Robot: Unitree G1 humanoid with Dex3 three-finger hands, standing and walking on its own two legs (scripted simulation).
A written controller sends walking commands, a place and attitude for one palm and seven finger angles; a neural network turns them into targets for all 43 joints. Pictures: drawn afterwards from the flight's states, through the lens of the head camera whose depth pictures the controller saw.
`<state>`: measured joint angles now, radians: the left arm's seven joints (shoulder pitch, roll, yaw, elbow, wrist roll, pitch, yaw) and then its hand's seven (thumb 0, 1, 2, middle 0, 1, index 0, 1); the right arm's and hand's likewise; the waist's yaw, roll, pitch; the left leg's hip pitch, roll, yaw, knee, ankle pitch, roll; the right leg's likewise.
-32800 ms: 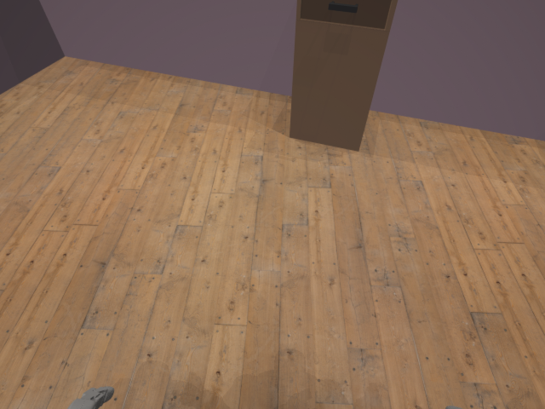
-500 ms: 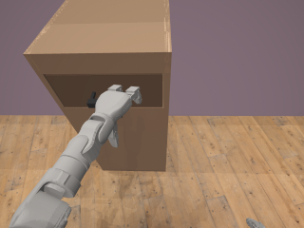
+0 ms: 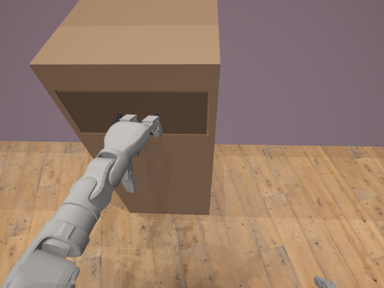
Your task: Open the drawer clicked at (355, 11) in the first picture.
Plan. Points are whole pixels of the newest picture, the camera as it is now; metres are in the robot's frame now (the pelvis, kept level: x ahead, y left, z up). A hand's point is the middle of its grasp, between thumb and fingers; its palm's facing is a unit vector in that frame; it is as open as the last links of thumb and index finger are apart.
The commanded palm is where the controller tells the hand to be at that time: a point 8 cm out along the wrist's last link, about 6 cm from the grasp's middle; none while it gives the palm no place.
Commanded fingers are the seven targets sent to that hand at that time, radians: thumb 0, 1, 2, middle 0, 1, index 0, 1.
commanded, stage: lower the fingers behind the handle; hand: left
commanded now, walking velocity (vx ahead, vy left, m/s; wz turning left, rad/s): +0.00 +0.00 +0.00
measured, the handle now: (136, 123) +0.51 +0.18 +0.01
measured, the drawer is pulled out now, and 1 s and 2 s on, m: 0.00 0.00 0.00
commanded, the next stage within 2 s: lift the fingers back up to retry in 1.36 s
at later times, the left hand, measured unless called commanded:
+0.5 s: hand (121, 144) +0.42 +0.19 +0.03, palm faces -0.08 -0.03 -1.00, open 14.0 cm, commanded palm +0.41 +0.19 +0.07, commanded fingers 0.00 -0.50 0.30 -0.30 -1.20 -0.30 -1.20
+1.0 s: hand (124, 143) +0.43 +0.19 +0.03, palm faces -0.02 +0.01 -1.00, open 13.7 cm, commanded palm +0.41 +0.19 +0.04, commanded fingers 0.00 -0.50 0.30 -0.30 -1.20 -0.30 -1.20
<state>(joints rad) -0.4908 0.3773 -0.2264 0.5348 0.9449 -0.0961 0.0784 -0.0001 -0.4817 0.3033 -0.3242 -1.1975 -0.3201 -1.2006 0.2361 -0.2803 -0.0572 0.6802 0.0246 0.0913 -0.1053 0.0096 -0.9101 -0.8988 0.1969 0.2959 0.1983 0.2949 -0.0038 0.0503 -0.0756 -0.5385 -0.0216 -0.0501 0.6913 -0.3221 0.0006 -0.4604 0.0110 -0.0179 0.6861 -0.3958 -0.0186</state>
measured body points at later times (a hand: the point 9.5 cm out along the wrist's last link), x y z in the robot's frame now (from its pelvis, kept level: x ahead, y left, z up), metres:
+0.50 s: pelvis -0.01 +0.00 -0.01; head +0.04 -0.01 +0.44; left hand +0.42 +0.19 +0.09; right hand +0.06 -0.27 -0.14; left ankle +0.01 +0.12 -0.72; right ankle -0.04 -0.11 -0.72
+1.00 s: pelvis -0.03 +0.00 -0.02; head +0.02 -0.01 +0.43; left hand +0.42 +0.18 +0.08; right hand +0.02 -0.26 -0.15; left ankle +0.01 +0.12 -0.72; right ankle -0.04 -0.11 -0.72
